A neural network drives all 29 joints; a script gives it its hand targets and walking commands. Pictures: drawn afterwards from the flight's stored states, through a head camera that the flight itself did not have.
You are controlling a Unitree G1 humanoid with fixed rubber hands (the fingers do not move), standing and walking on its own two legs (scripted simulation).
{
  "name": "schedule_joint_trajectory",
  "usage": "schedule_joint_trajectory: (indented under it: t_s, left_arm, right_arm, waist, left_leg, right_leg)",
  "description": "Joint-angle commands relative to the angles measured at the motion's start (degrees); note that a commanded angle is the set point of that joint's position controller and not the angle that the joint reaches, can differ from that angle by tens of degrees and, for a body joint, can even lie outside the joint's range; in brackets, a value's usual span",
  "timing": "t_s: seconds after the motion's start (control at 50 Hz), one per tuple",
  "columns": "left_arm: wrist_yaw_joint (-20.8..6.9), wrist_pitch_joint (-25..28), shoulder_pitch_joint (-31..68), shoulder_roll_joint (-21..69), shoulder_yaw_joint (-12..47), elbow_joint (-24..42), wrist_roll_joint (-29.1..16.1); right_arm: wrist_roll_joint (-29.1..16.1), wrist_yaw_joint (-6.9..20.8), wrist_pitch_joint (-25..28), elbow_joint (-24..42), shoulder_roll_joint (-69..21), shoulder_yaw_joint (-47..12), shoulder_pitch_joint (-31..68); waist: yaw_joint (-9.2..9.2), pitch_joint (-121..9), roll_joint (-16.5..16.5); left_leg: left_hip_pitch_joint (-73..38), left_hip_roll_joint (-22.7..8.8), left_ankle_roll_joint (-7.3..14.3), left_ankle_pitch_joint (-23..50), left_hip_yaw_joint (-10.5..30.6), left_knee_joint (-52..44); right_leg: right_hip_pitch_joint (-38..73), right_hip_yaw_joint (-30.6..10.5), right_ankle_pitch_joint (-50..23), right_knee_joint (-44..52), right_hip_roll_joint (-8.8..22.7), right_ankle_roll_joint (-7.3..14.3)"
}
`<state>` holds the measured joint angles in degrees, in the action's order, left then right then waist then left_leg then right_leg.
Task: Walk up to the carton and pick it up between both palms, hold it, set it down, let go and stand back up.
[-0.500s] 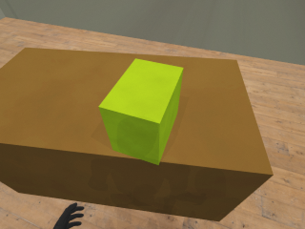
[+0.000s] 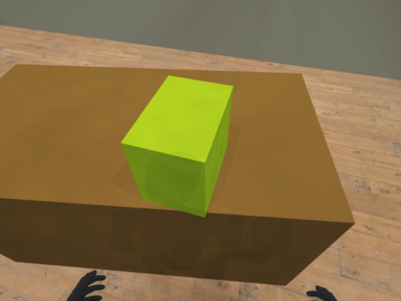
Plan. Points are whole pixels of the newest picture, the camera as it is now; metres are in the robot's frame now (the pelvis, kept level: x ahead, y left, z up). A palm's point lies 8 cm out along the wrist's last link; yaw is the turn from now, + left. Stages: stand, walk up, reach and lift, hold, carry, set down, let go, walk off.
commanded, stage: walk up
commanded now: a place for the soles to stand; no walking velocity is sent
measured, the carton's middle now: (186, 145) +0.48 +0.03 +0.02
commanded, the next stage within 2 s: none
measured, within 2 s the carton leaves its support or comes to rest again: neither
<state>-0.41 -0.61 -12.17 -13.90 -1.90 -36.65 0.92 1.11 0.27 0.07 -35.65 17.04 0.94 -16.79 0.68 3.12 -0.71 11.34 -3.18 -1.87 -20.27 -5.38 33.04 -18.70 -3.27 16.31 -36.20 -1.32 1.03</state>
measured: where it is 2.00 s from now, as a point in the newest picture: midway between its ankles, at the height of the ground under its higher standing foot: outside the picture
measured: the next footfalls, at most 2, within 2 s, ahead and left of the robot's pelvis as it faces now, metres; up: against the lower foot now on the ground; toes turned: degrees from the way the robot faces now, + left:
none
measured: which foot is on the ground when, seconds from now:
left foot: down 0.00-1.00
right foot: down 0.00-1.00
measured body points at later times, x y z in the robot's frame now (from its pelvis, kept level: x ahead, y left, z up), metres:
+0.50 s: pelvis -0.01 +0.00 +0.00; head +0.01 -0.01 +0.45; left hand +0.15 +0.25 -0.09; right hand +0.08 -0.28 -0.11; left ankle -0.03 +0.14 -0.73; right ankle +0.03 -0.11 -0.73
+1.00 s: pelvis +0.00 +0.01 +0.00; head +0.01 -0.01 +0.45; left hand +0.16 +0.25 -0.09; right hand +0.07 -0.28 -0.12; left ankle -0.03 +0.14 -0.73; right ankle +0.03 -0.11 -0.73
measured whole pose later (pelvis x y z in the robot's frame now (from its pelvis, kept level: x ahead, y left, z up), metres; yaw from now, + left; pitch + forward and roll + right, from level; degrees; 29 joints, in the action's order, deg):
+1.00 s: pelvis +0.00 +0.01 +0.00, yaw -5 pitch -1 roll +1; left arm 0.2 -1.2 -14.3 -13.7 -2.0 -34.9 1.1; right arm 1.1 0.2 -0.3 -36.7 18.3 1.2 -17.8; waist 1.0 3.5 -1.0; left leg 10.3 -3.0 -1.2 -21.1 -7.8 33.2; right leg -19.6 -8.0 15.3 -36.6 -3.3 0.4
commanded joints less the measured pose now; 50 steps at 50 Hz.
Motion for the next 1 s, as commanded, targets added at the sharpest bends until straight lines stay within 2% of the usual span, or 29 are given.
schedule_joint_trajectory:
  t_s: [0.0, 0.08, 0.2, 0.28, 0.32, 0.4, 0.42, 0.52, 0.6, 0.64, 0.7, 0.74, 0.78, 0.86, 0.9, 0.96, 0.98]
  left_arm:
    - [0.2, 1.1, 0.9, -8.5, -2.4, 5.2, 0.0]
    - [0.2, 1.0, 0.7, -8.3, -2.4, 5.4, 0.0]
    - [0.1, 1.0, 0.2, -7.7, -2.5, 6.0, 0.3]
    - [0.1, 1.1, -0.2, -8.0, -2.9, 6.5, 0.4]
    - [0.2, 1.2, -0.6, -8.6, -3.1, 6.6, 0.3]
    - [0.5, 0.9, -0.9, -10.6, -3.6, 6.3, 0.1]
    - [0.6, 0.8, -0.9, -10.5, -3.5, 6.2, 0.1]
    - [0.5, 0.6, -0.2, -8.4, -2.7, 6.3, 0.2]
    - [0.3, 0.9, -1.1, -7.2, -2.5, 6.6, 0.5]
    - [0.2, 0.9, -1.1, -7.1, -2.5, 7.0, 0.6]
    - [0.2, 1.0, -1.7, -7.7, -2.8, 7.3, 0.6]
    - [0.2, 1.0, -1.8, -8.2, -3.1, 7.4, 0.4]
    - [0.3, 1.1, -2.1, -9.0, -3.4, 7.5, 0.2]
    - [0.8, 0.8, -2.1, -11.4, -3.8, 6.9, 0.1]
    - [1.0, 0.5, -1.3, -10.6, -3.4, 6.8, 0.1]
    - [1.0, 0.5, -0.3, -8.9, -2.8, 6.7, 0.3]
    - [0.9, 0.6, -0.6, -8.3, -2.6, 6.7, 0.3]
  right_arm:
    - [0.0, -0.3, 1.2, 4.2, 7.5, 2.4, -2.0]
    - [0.0, -0.3, 1.2, 4.0, 7.8, 2.5, -1.8]
    - [0.0, -0.1, 0.8, 4.0, 8.9, 2.9, -1.2]
    - [0.0, 0.0, 0.4, 4.2, 9.0, 2.9, -0.8]
    - [0.0, 0.0, 0.2, 4.3, 8.6, 2.7, -0.6]
    - [0.1, -0.1, 0.1, 4.3, 7.0, 2.4, -2.3]
    - [0.1, -0.2, 0.2, 4.1, 6.9, 2.4, -2.8]
    - [0.1, -0.4, 1.3, 3.1, 8.0, 2.7, -3.4]
    - [0.2, -0.4, 1.2, 2.9, 9.8, 2.9, -2.8]
    - [0.2, -0.3, 0.8, 3.1, 10.3, 3.0, -2.5]
    - [0.2, -0.2, 0.2, 3.5, 10.0, 2.9, -1.6]
    - [0.1, -0.1, -0.1, 3.7, 9.7, 2.8, -1.2]
    - [0.0, 0.0, -0.3, 3.9, 9.1, 2.5, -1.0]
    - [0.1, -0.1, -0.3, 3.9, 7.3, 2.2, -3.3]
    - [0.1, -0.3, 0.2, 3.4, 7.3, 2.3, -4.3]
    - [-0.1, -0.4, 1.2, 2.7, 8.0, 2.3, -5.2]
    - [0.0, -0.5, 1.3, 2.5, 8.5, 2.4, -4.7]
  waist:
    - [0.1, -4.8, 4.4]
    - [-0.07, -4.6, 2.9]
    - [-0.21, -3.6, -0.8]
    - [-0.24, -2.4, -0.4]
    - [-0.34, -2.3, 1.4]
    - [0.14, -2.3, 6.9]
    - [0.3, -2.4, 7.2]
    - [0.41, -3.4, 5.0]
    - [-0.17, -3.7, 0.4]
    - [0.01, -3.0, -1.4]
    - [-0.08, -2.2, -2.0]
    - [-0.15, -1.4, -1.4]
    - [-0.33, -0.8, 0.6]
    - [0.29, -0.9, 7.5]
    - [0.72, -1.2, 7.6]
    - [1.13, -3.8, 6.9]
    - [0.72, -4.2, 5.9]
  left_leg:
    - [-2.7, -2.5, 3.1, 7.2, 4.9, -4.9]
    - [-2.9, -3.5, 3.5, 8.0, 4.9, -5.9]
    - [-1.5, -6.2, 5.3, 7.1, 5.1, -7.4]
    - [0.1, -6.4, 5.5, 4.8, 4.1, -6.8]
    - [-0.1, -5.1, 4.8, 3.4, 3.2, -5.3]
    - [-1.1, -0.1, 2.4, -2.4, 2.6, -1.5]
    - [-1.9, 0.3, 2.4, -2.5, 3.2, -2.2]
    - [-5.0, -2.9, 3.5, 2.6, 5.1, -6.5]
    - [-3.8, -7.5, 5.9, 7.6, 5.8, -8.2]
    - [-2.3, -8.8, 6.8, 8.0, 5.3, -8.6]
    - [-0.6, -8.7, 6.9, 5.9, 3.9, -7.9]
    - [0.7, -7.5, 6.2, 3.0, 3.0, -7.1]
    - [1.0, -5.7, 5.3, 0.3, 2.2, -5.5]
    - [-0.9, 0.5, 2.3, -4.7, 2.3, -0.5]
    - [-3.1, 0.4, 2.4, -3.0, 3.6, -2.8]
    - [-5.3, -2.0, 3.3, 2.5, 4.9, -5.8]
    - [-5.7, -2.9, 3.6, 4.1, 5.2, -6.4]
  right_leg:
    - [0.0, -8.9, -13.9, 9.3, 5.2, 3.3]
    - [0.1, -7.8, -14.6, 7.5, 4.3, 3.0]
    - [-0.5, -5.6, -12.7, 3.8, 2.5, 2.3]
    - [-0.6, -6.3, -12.3, 3.6, 2.3, 2.5]
    - [-1.3, -8.2, -11.7, 5.4, 3.0, 3.0]
    - [-2.9, -17.5, -5.7, 13.4, 6.4, 5.1]
    - [-3.2, -18.5, -4.8, 14.2, 6.7, 5.2]
    - [-3.9, -12.0, -8.0, 10.2, 3.2, 2.5]
    - [-2.1, -6.3, -12.7, 2.9, 1.0, 1.7]
    - [-1.4, -5.1, -12.8, 1.5, 0.8, 1.6]
    - [-1.0, -5.3, -12.5, 1.3, 0.9, 1.8]
    - [-1.0, -6.8, -12.0, 2.1, 1.2, 2.3]
    - [-1.9, -9.4, -10.7, 4.4, 2.0, 3.0]
    - [-4.5, -21.7, -3.1, 14.5, 6.5, 5.7]
    - [-4.9, -21.0, -4.0, 14.8, 5.8, 5.1]
    - [-3.1, -15.1, -9.2, 11.0, 3.2, 3.0]
    - [-2.9, -13.4, -11.0, 9.3, 2.4, 2.5]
